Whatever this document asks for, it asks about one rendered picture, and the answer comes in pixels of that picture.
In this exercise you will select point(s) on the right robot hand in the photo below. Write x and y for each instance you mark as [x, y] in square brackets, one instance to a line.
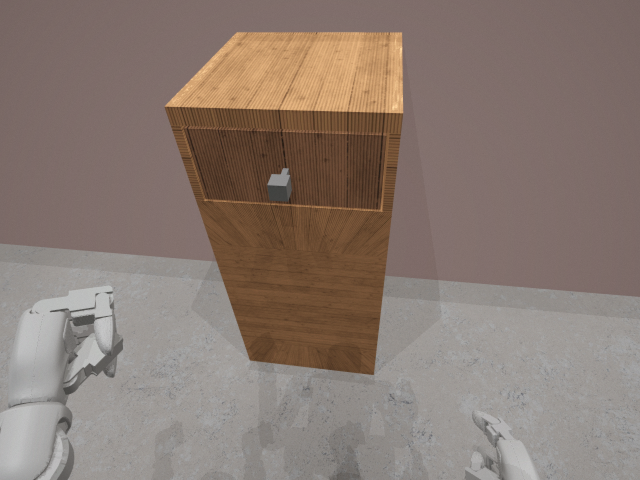
[512, 461]

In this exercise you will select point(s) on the robot left forearm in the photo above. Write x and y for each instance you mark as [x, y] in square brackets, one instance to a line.
[33, 442]

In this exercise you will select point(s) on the cabinet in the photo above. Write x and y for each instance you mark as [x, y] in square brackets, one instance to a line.
[305, 282]

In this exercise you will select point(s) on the handle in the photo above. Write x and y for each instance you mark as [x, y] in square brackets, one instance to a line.
[279, 186]

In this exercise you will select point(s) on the drawer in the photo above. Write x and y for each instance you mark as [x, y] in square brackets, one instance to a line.
[327, 168]

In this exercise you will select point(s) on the left robot hand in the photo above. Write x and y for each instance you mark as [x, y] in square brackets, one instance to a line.
[45, 341]

